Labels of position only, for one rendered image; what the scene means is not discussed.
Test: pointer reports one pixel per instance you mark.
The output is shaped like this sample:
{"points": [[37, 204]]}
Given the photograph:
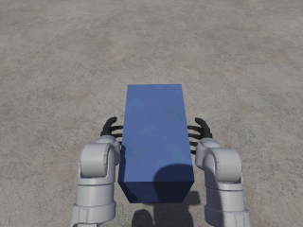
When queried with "robot right hand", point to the robot right hand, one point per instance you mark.
{"points": [[204, 131]]}

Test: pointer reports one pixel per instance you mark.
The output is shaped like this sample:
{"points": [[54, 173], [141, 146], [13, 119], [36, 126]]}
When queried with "robot left forearm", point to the robot left forearm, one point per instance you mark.
{"points": [[95, 202]]}

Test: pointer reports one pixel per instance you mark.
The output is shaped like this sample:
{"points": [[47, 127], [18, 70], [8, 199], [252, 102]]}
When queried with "robot right forearm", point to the robot right forearm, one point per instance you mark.
{"points": [[225, 206]]}

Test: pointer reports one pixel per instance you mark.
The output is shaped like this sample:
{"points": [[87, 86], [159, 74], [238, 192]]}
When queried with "carton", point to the carton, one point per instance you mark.
{"points": [[155, 158]]}

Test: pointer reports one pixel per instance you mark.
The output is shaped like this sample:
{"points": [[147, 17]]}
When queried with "robot left hand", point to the robot left hand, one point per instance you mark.
{"points": [[107, 129]]}

